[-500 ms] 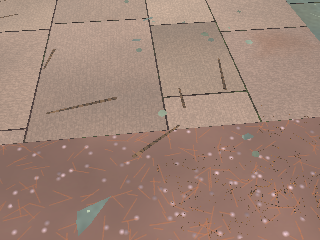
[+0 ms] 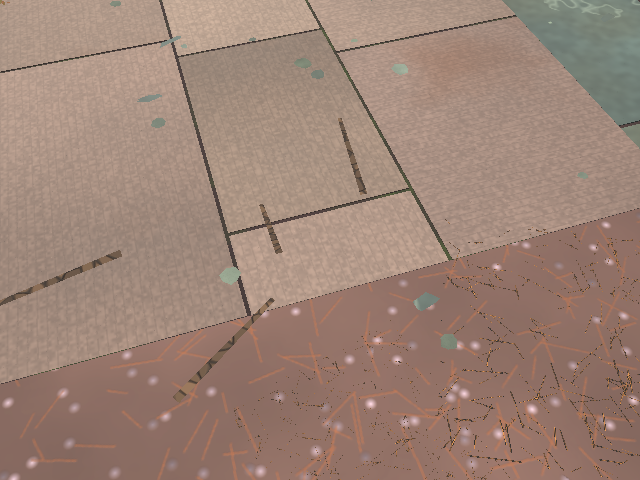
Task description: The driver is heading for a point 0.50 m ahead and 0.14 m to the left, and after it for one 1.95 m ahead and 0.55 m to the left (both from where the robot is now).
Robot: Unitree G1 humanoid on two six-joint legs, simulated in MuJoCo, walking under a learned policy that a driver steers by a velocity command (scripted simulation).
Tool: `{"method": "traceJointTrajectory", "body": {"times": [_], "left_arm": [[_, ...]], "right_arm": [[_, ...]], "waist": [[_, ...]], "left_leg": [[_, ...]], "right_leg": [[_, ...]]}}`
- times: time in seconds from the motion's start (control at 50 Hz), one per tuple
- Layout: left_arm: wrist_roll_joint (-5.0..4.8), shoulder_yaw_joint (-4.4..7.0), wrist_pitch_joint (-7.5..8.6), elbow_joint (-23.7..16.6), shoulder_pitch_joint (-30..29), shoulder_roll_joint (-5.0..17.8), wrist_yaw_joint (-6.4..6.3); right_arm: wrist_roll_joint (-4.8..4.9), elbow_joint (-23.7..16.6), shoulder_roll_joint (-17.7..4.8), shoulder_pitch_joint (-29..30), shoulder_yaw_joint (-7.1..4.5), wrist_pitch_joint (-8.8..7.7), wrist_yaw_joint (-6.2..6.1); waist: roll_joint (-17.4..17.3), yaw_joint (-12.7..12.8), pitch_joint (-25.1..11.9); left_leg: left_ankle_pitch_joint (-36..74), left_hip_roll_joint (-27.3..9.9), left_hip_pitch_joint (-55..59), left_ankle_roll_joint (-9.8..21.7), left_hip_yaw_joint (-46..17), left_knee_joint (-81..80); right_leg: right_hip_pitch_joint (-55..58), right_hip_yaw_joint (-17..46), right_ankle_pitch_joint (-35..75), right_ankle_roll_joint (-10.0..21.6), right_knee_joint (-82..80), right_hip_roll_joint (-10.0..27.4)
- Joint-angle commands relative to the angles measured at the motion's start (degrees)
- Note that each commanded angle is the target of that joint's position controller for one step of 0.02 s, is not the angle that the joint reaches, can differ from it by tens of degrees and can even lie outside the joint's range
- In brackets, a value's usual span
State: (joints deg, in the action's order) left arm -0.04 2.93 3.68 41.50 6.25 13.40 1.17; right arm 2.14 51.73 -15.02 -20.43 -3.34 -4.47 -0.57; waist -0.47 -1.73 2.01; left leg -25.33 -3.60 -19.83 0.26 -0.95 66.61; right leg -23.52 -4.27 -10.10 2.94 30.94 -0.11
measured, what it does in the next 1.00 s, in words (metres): walks ahead, turning left: left foot, then right foot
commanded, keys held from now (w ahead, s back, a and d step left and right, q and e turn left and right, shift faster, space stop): w+q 0.68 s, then w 0.24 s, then w+e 0.08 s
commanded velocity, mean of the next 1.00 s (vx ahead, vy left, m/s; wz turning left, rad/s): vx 0.50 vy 0.00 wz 0.41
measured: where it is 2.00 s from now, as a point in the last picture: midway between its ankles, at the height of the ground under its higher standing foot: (212, 264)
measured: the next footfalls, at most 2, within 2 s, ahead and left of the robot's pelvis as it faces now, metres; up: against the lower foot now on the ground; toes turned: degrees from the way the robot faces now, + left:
left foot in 0.42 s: +0.36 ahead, +0.19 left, +0.00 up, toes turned +17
right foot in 0.92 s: +0.70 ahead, +0.11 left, +0.00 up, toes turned +29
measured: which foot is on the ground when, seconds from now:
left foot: up 0.00-0.40, down 0.42-0.94, up 0.96-1.00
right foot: down 0.00-0.44, up 0.46-0.90, down 0.92-1.00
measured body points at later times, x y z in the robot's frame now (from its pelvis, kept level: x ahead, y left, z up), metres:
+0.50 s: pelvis +0.26 +0.09 -0.01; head +0.30 +0.11 +0.44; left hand +0.26 +0.38 -0.14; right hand +0.49 -0.13 -0.11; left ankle +0.32 +0.18 -0.73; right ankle +0.13 -0.10 -0.64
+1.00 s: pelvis +0.55 +0.14 +0.00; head +0.57 +0.15 +0.45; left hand +0.60 +0.45 -0.09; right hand +0.72 -0.09 -0.13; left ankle +0.35 +0.18 -0.66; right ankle +0.66 +0.09 -0.73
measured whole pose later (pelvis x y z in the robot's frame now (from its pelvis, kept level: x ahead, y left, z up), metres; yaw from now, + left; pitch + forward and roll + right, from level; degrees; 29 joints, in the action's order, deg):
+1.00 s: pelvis +0.55 +0.14 +0.00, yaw +27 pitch +2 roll -1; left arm -0.5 3.5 7.2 42.4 5.6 15.0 2.1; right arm 0.9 45.6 -15.5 -19.6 -3.9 -2.9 -0.7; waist -1.3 -2.0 0.3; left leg -28.3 4.3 -13.6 2.7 -7.9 57.7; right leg -24.5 -0.5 -8.9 2.8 30.9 -3.1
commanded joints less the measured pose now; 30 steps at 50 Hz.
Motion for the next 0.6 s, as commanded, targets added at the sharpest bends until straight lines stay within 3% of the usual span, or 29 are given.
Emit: {"method": "traceJointTrajectory", "body": {"times": [0.02,0.06,0.14,0.22,0.32,0.36,0.38,0.4,0.42,0.44,0.46,0.48,0.5,0.52,0.54,0.56,0.6], "left_arm": [[0.44,2.01,1.36,0.0,5.56,4.45,-0.19],[0.68,2.39,2.4,1.07,4.5,4.43,-0.23],[1.14,3.13,2.86,3.29,5.83,6.34,-1.5],[0.59,3.68,2.56,4.44,7.32,8.46,-2.33],[-0.9,4.69,0.9,6.43,10.94,10.74,-2.66],[-1.36,5.16,0.18,6.25,9.81,12.38,-2.83],[-1.66,5.35,-0.22,6.03,9.02,13.15,-2.92],[-2.0,5.29,-0.65,5.76,7.64,13.42,-2.9],[-1.55,4.63,-0.58,5.39,8.19,12.07,-3.03],[0.87,2.48,0.22,2.23,11.32,4.96,-2.74],[-0.2,1.58,2.74,1.07,10.2,4.92,-2.01],[-2.57,2.54,4.19,-0.37,3.88,8.72,-1.33],[-2.52,2.26,4.99,-0.71,2.25,8.44,-1.36],[-0.95,2.47,5.19,0.02,2.17,8.38,-1.91],[0.05,3.06,4.67,0.3,2.55,9.16,-2.21],[0.19,3.26,3.86,0.17,3.14,9.15,-2.14],[0.57,3.04,2.62,-0.22,3.29,7.62,-2.18]], "right_arm": [[-0.43,-4.77,-5.29,1.53,-1.87,-0.11,-0.58],[-0.23,-4.43,-2.73,0.45,-1.59,1.58,-0.52],[-0.82,-6.4,-2.48,5.77,-1.7,2.29,-0.36],[-1.15,-8.53,-1.13,13.47,-0.81,1.87,1.26],[-1.05,-12.42,-2.02,20.42,-0.69,2.25,3.07],[-1.11,-13.14,-3.47,18.99,-1.41,2.51,3.51],[-1.03,-12.72,-4.77,15.73,-2.16,2.7,3.53],[-0.78,-10.99,-6.89,8.32,-3.51,2.77,3.4],[-0.69,-8.31,-11.11,-1.38,-5.67,2.99,2.6],[-0.24,-7.71,-18.23,-3.85,-7.24,2.91,1.69],[-1.04,-10.02,-17.1,-4.4,-6.13,1.83,2.18],[-1.69,-9.86,-12.65,-3.29,-4.87,1.15,2.43],[-1.32,-10.1,-10.52,-0.3,-4.27,0.68,2.31],[-1.08,-10.83,-8.68,4.04,-3.75,0.58,2.14],[-1.38,-11.75,-6.69,6.87,-3.06,0.49,1.95],[-1.72,-12.42,-6.31,7.75,-2.85,0.41,1.73],[-1.4,-12.53,-7.38,7.08,-3.13,0.07,1.16]], "waist": [[6.28,2.14,-6.75],[5.59,0.49,-4.4],[4.01,0.68,-0.61],[3.01,3.16,1.41],[2.65,5.08,3.55],[4.17,3.19,1.4],[4.94,1.04,-1.11],[4.16,-3.47,-4.88],[1.37,-7.61,-10.13],[-13.57,-3.85,-13.33],[-12.12,-3.8,-23.04],[-6.92,-5.7,-17.98],[-4.68,-4.09,-12.55],[-1.02,-1.46,-9.09],[-1.11,0.6,-7.34],[-1.89,1.83,-7.02],[-1.47,2.55,-6.25]], "left_leg": [[7.44,-5.28,-16.43,0.41,-4.07,3.22],[9.84,-5.68,-14.77,0.12,-4.2,1.98],[19.71,-5.47,-20.13,-0.59,-5.41,-6.67],[28.71,-4.23,-18.4,0.21,-1.35,-20.66],[22.32,-2.94,-21.02,3.11,1.95,-28.37],[16.48,-0.01,-16.06,5.22,5.12,-29.15],[13.7,2.41,-10.71,6.46,7.1,-29.21],[15.23,5.41,-0.59,8.22,8.71,-32.43],[17.6,6.17,15.81,10.5,5.23,-34.29],[12.13,-8.45,34.08,19.32,-23.39,-38.54],[4.09,-15.67,42.32,25.63,-48.06,-49.15],[6.76,-14.54,40.53,21.79,-41.33,-51.04],[11.9,-12.28,33.31,19.57,-32.88,-50.11],[17.68,-9.81,24.94,17.57,-26.47,-49.88],[23.22,-7.88,18.56,16.55,-22.19,-50.82],[25.84,-6.93,15.0,16.47,-20.84,-52.0],[30.83,-5.78,11.29,16.73,-17.93,-53.09]], "right_leg": [[18.25,15.2,9.49,9.5,-17.34,15.58],[13.25,11.33,8.9,9.76,-21.49,15.46],[13.52,3.18,12.89,8.46,-23.59,14.55],[15.79,-2.79,12.74,6.83,-24.24,14.08],[26.41,-5.26,16.75,5.38,-20.04,17.51],[28.53,-6.91,32.19,4.04,-13.93,17.7],[28.63,-7.83,41.38,3.25,-8.05,17.19],[26.5,-9.55,46.12,1.76,2.4,15.27],[17.05,-10.2,38.07,-0.68,17.34,12.6],[-8.16,-8.93,-4.32,-4.97,39.42,3.62],[-18.46,6.28,-24.74,-4.97,49.4,-3.0],[-24.55,9.64,-19.94,-3.51,50.66,0.25],[-24.6,9.22,-14.79,-2.29,46.75,2.87],[-20.96,9.15,-11.0,-2.26,41.63,5.27],[-16.49,9.24,-8.61,-2.48,37.74,6.7],[-13.47,9.32,-7.23,-2.94,35.89,7.04],[-12.07,8.34,-5.33,-4.53,31.12,6.61]]}}
Keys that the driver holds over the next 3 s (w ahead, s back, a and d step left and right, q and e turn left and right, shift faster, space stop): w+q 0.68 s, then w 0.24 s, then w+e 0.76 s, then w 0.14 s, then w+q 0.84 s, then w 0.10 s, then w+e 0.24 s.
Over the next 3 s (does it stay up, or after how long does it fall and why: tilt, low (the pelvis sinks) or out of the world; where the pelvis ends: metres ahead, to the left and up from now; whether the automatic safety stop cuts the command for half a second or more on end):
stays up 1.58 0.42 -0.01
